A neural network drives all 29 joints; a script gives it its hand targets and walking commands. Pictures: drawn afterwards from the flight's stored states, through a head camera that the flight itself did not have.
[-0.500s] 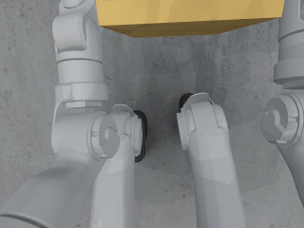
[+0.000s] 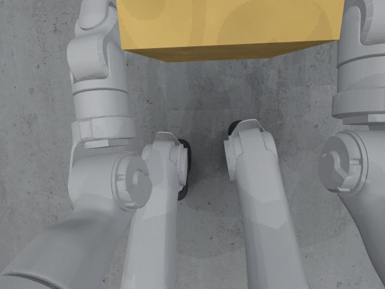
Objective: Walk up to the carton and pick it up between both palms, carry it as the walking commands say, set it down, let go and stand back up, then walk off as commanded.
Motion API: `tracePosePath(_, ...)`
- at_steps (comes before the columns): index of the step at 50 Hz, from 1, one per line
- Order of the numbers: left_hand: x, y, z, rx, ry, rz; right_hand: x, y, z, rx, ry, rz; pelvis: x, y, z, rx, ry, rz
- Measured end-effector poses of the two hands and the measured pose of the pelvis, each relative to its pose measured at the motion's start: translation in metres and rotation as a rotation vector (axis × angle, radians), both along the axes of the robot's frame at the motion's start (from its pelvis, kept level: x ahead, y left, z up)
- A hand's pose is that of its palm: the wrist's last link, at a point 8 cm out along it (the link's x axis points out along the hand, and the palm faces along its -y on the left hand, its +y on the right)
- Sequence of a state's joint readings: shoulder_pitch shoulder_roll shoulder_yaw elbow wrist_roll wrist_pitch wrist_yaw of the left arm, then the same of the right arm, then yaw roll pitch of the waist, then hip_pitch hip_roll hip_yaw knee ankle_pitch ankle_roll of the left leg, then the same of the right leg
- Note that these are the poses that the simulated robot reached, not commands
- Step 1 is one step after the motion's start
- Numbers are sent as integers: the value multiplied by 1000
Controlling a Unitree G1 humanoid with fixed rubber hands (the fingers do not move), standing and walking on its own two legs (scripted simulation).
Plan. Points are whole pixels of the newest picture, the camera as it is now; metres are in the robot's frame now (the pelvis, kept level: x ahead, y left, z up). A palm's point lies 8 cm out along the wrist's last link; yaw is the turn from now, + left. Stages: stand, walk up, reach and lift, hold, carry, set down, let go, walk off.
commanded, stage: reach and lift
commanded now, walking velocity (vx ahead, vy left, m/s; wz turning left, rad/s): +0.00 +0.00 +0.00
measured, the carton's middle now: out of the picture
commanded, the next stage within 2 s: none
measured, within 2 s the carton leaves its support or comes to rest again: neither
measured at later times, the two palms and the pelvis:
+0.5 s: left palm out of the picture +0.53 +0.09 -0.04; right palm out of the picture +0.51 -0.23 -0.04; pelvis +0.00 +0.00 +0.05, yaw -2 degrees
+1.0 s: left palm out of the picture +0.51 +0.10 +0.03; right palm out of the picture +0.49 -0.22 +0.02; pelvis +0.01 +0.01 +0.11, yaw -3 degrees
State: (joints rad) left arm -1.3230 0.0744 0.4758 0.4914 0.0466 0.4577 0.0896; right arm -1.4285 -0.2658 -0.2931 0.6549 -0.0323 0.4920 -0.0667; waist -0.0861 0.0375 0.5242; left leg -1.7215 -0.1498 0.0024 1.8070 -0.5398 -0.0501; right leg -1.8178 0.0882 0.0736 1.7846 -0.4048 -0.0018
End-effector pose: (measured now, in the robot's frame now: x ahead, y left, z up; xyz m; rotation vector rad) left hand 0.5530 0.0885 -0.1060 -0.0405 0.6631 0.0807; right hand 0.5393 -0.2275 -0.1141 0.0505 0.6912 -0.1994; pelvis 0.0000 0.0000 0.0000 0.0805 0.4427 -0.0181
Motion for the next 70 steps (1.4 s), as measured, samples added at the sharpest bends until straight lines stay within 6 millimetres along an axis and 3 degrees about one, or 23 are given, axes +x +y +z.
tracePosePath(14, -12, -7, 36, -4, 6, -30, -22, -7, 38, -1, 6, -29, 0, 5, 31, -16, -44, -13)
tracePosePath(31, -30, 7, 84, -3, -2, -7, -32, 6, 85, 2, -2, -9, 2, 3, 66, -19, -104, -21)
tracePosePath(48, -42, 7, 129, 0, 0, -22, -49, 7, 129, -5, 2, -18, 5, 5, 102, -26, -161, -37)
tracePosePath(70, -65, 20, 194, 0, -3, -10, -67, 19, 193, -7, -1, 2, 17, 1, 159, -40, -243, -39)
